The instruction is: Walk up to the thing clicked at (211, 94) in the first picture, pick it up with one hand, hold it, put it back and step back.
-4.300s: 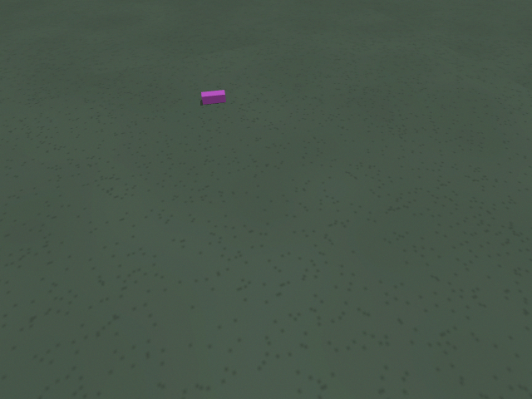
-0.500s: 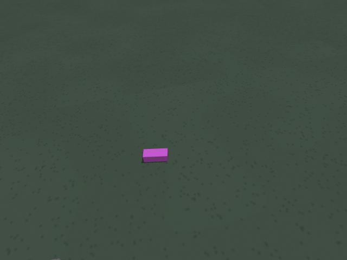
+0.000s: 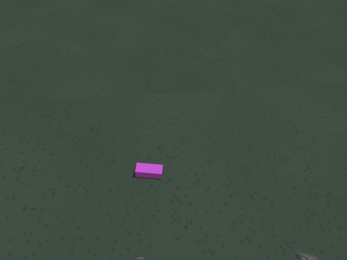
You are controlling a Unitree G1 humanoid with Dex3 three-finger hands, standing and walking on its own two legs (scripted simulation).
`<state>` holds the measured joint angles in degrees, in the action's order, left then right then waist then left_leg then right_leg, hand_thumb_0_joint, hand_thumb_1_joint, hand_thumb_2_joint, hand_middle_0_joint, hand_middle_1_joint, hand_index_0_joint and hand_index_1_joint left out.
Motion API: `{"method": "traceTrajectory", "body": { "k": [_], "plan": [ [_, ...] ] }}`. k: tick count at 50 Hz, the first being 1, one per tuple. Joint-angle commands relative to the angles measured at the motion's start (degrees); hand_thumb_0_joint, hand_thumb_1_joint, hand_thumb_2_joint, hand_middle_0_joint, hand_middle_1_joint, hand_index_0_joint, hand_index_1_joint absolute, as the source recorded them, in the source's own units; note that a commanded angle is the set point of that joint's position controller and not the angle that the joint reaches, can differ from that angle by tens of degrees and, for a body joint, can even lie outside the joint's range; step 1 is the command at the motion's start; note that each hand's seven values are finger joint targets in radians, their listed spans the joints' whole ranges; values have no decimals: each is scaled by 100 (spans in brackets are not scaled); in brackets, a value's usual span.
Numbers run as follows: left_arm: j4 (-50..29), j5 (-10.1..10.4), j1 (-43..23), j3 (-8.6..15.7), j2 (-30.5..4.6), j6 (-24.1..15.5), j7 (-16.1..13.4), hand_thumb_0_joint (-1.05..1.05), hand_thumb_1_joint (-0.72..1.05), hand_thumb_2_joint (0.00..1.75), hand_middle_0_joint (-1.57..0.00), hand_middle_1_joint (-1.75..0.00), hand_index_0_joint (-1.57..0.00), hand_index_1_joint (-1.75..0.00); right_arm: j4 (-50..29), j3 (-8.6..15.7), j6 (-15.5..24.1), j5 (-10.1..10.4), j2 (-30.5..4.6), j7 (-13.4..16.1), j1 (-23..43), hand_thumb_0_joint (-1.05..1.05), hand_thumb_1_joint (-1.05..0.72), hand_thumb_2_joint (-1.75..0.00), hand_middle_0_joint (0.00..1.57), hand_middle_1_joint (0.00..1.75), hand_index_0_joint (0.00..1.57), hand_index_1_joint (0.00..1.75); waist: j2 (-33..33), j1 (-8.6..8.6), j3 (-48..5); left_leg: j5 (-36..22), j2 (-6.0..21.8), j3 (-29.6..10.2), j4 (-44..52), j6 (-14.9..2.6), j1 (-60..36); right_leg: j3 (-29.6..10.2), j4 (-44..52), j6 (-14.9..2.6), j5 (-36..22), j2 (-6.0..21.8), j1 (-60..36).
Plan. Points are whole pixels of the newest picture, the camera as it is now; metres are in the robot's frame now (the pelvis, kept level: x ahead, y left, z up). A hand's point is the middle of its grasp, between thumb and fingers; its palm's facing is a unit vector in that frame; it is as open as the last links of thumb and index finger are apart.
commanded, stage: walk up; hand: left
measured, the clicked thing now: (149, 170) +0.75 +0.15 -0.72
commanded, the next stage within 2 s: none
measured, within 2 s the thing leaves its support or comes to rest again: neither
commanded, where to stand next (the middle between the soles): +0.32 -0.06 m, yaw +0 degrees
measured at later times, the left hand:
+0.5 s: hand (97, 236) +0.20 +0.20 -0.10, palm faces -0.01 -0.91 -0.42, open 7.4 cm
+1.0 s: hand (105, 200) +0.31 +0.22 -0.15, palm faces -0.04 -0.93 -0.38, open 7.4 cm
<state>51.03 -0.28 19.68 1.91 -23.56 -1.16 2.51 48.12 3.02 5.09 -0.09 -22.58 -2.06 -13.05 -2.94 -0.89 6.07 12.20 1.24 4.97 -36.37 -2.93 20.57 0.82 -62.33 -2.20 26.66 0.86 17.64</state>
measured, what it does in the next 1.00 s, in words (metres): walks ahead: right foot, then left foot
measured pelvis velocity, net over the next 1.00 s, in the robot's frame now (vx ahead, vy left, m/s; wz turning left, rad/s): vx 0.26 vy -0.05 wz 0.01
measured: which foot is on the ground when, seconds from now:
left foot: down 0.00-0.34, up 0.36-0.72, down 0.74-1.00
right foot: up 0.00-0.30, down 0.32-0.76, up 0.78-1.00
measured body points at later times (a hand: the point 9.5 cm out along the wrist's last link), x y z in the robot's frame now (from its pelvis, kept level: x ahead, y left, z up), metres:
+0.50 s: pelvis +0.16 -0.07 +0.01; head +0.17 -0.11 +0.46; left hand +0.20 +0.25 -0.08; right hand +0.21 -0.40 -0.12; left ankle +0.17 +0.06 -0.66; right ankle +0.19 -0.20 -0.72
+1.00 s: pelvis +0.26 -0.05 +0.00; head +0.29 -0.05 +0.45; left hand +0.32 +0.27 -0.12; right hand +0.36 -0.37 -0.10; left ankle +0.32 +0.06 -0.72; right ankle +0.31 -0.19 -0.71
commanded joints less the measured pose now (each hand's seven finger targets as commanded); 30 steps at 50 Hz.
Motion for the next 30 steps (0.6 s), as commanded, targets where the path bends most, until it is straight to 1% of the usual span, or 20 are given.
{"method": "traceTrajectory", "body": {
  "k": [1, 4, 6, 8, 10, 12, 13, 14, 15, 16, 17, 18, 19, 20, 21, 23, 25, 26, 28, 30],
  "plan": [
    [-295, 35, 417, 391, -1250, -159, -36, 0, 90, 90, -20, -30, -20, -30, -257, 401, 99, 79, -1533, 151, -426, 0, -90, -90, 20, 30, 20, 30, 960, 66, -192, 634, 1523, -1664, 2245, -797, -747, -482, 27, 35, -701, 562, 1383],
    [-292, -33, 299, 413, -1132, -128, 91, 0, 90, 90, -20, -30, -20, -30, -330, 417, 135, -23, -1610, 108, -372, 0, -90, -90, 20, 30, 20, 30, 1196, 126, -197, 872, 1374, -1264, 2383, -930, -575, -191, 880, 238, -962, 588, 1188],
    [-347, -82, 11, 442, -1107, -124, 155, 0, 90, 90, -20, -30, -20, -30, -340, 469, 144, -48, -1739, 66, -395, 0, -90, -90, 20, 30, 20, 30, 1265, 195, -110, 1400, 1428, -1308, 2508, -997, -476, -88, 1333, 278, -1103, 635, 1150],
    [-384, -78, -220, 470, -1111, -144, 202, 0, 90, 90, -20, -30, -20, -30, -357, 494, 135, -43, -1794, 41, -358, 0, -90, -90, 20, 30, 20, 30, 1284, 195, -79, 1809, 1369, -1251, 2514, -940, -413, -44, 1791, 252, -1335, 633, 1047],
    [-371, -56, -308, 482, -1095, -193, 219, 0, 90, 90, -20, -30, -20, -30, -392, 494, 103, -38, -1807, 33, -245, 0, -90, -90, 20, 30, 20, 30, 1258, 154, -152, 1814, 1341, -1156, 2343, -868, -379, 21, 2262, 212, -1550, 571, 729],
    [-309, -57, -295, 503, -1110, -231, 210, 0, 90, 90, -20, -30, -20, -30, -424, 486, 53, -46, -1816, 8, -138, 0, -90, -90, 20, 30, 20, 30, 1165, 94, -184, 1852, 1330, -1070, 2141, -831, -125, 166, 2516, 206, -1546, 449, 255],
    [-248, -67, -200, 512, -1114, -248, 200, 0, 90, 90, -20, -30, -20, -30, -427, 481, 24, -46, -1800, -6, -44, 0, -90, -90, 20, 30, 20, 30, 1039, -7, -216, 1940, 1278, -981, 1929, -767, 19, 306, 2679, 181, -1571, 336, -64],
    [-159, -81, 68, 543, -1147, -285, 167, 0, 90, 90, -20, -30, -20, -30, -439, 455, -16, -48, -1748, -6, 30, 0, -90, -90, 20, 30, 20, 30, 856, -177, -309, 1931, 1191, -895, 1492, -667, 175, 364, 2924, 153, -1524, 238, -633],
    [-68, -98, 339, 594, -1281, -345, 111, 0, 90, 90, -20, -30, -20, -30, -423, 353, -42, -81, -1482, 4, -174, 0, -90, -90, 20, 30, 20, 30, 355, -265, -487, 1732, 920, -653, 718, -540, 381, 256, 3132, 128, -1229, 166, -1243],
    [44, -130, 781, 688, -1510, -404, 29, 0, 90, 90, -20, -30, -20, -30, -412, 224, -64, -97, -1140, 8, -362, 0, -90, -90, 20, 30, 20, 30, -629, -494, -653, 1731, 498, -235, -676, -371, 960, -295, 3647, -8, -343, 438, -1940],
    [-63, -145, 1015, 779, -1967, -468, -70, 0, 90, 90, -20, -30, -20, -30, -512, 49, -75, -91, -672, 12, -459, 0, -90, -90, 20, 30, 20, 30, -1755, -544, -547, 1913, -147, 2, -2454, -29, 1961, -2576, 4635, -403, 1047, 1695, -2122],
    [-180, -86, 824, 737, -2153, -460, -71, 0, 90, 90, -20, -30, -20, -30, -479, 219, -120, -78, -1222, 73, -181, 0, -90, -90, 20, 30, 20, 30, -1207, -580, -313, 1865, -181, -624, -2899, 48, 2238, -3889, 5205, -994, 1122, 2390, -1591],
    [-294, 18, 458, 700, -2051, -447, -90, 0, 90, 90, -20, -30, -20, -30, -377, 273, -132, -27, -1513, 93, -153, 0, -90, -90, 20, 30, 20, 30, -517, -395, -68, 1463, 135, -1059, -2938, 74, 2129, -3530, 5186, -1107, 898, 2377, -1207],
    [-319, 52, 226, 658, -1877, -459, -115, 0, 90, 90, -20, -30, -20, -30, -204, 281, -135, 43, -1511, 71, -373, 0, -90, -90, 20, 30, 20, 30, -365, -244, -49, 1090, 218, -1139, -2863, 84, 1999, -2817, 5030, -925, 296, 2032, -1222],
    [-361, 45, 25, 613, -1760, -468, -139, 0, 90, 90, -20, -30, -20, -30, -83, 279, -144, 73, -1465, 56, -571, 0, -90, -90, 20, 30, 20, 30, -570, -99, -185, 889, 318, -1063, -2617, 99, 1811, -2190, 4896, -787, -179, 1755, -1216],
    [-419, 31, -70, 557, -1627, -481, -139, 0, 90, 90, -20, -30, -20, -30, 81, 283, -175, 9, -1358, -6, -749, 0, -90, -90, 20, 30, 20, 30, -784, -2, -239, 737, 375, -922, -2139, 184, 1302, -1363, 4784, -909, -1037, 1564, -847],
    [-476, 14, 53, 545, -1553, -503, -144, 0, 90, 90, -20, -30, -20, -30, 28, 281, -205, -53, -1237, -84, -618, 0, -90, -90, 20, 30, 20, 30, -744, -81, -273, 689, 325, -693, -1569, 251, 1224, -1016, 4678, -1012, -1526, 1489, -961],
    [-502, -2, 96, 565, -1602, -511, -143, 0, 90, 90, -20, -30, -20, -30, -32, 282, -220, -92, -1201, -113, -457, 0, -90, -90, 20, 30, 20, 30, -699, -141, -235, 631, 359, -622, -1316, 270, 1128, -977, 4703, -1076, -1460, 1575, -827],
    [-527, -11, 153, 544, -1627, -515, -159, 0, 90, 90, -20, -30, -20, -30, -142, 296, -246, -124, -1150, -145, -188, 0, -90, -90, 20, 30, 20, 30, -559, -201, -174, 421, 370, -529, -946, 278, 1016, -854, 4673, -1045, -1428, 1553, -759],
    [-573, -14, 25, 466, -1564, -482, -197, 0, 90, 90, -20, -30, -20, -30, -159, 262, -253, -121, -1025, -119, -105, 0, -90, -90, 20, 30, 20, 30, -595, -130, -204, 163, 300, -364, -579, 258, 615, -530, 4388, -945, -2284, 1462, -557]
  ]
}}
